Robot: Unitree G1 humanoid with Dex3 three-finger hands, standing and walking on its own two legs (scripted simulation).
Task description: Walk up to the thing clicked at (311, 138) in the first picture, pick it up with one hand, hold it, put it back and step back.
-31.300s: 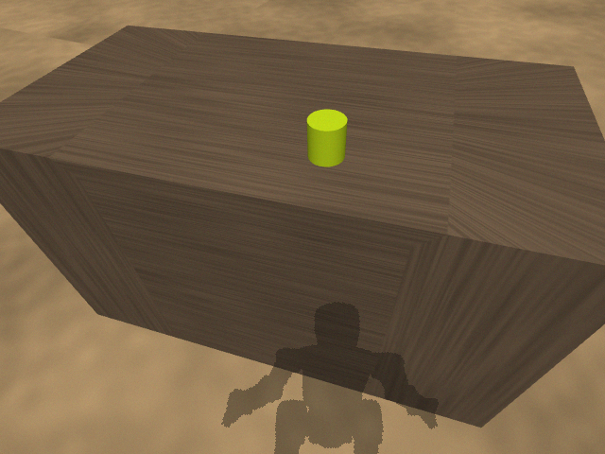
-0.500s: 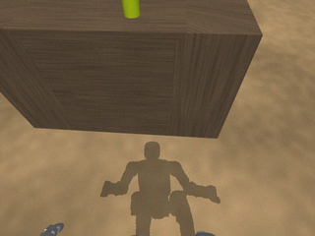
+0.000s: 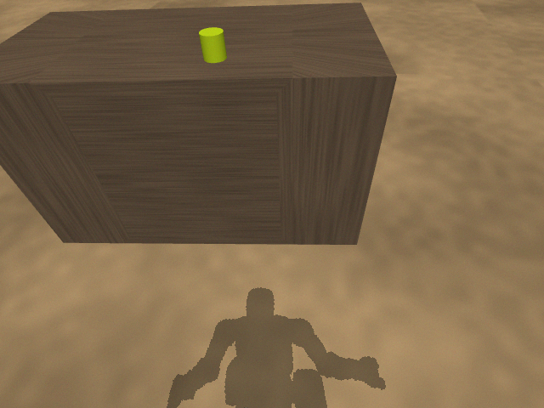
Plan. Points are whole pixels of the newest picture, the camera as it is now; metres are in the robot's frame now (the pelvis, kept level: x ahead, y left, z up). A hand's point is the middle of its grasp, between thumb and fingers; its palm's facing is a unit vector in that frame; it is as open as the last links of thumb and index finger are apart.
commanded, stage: step back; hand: left
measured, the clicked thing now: (213, 45) +1.12 +0.27 +0.07
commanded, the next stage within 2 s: stand in 0.84 s
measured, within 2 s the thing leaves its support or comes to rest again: neither
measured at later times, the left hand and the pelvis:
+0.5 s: hand out of the picture +0.10 +0.27 -0.15, palm faces +0.09 -0.92 -0.38, open 7.4 cm; pelvis +0.02 -0.01 -0.01, yaw +5 degrees
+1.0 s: hand out of the picture +0.13 +0.26 -0.14, palm faces +0.12 -0.94 -0.33, open 7.4 cm; pelvis +0.05 +0.00 +0.01, yaw +6 degrees
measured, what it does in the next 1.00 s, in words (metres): steps on the spot: left foot, then right foot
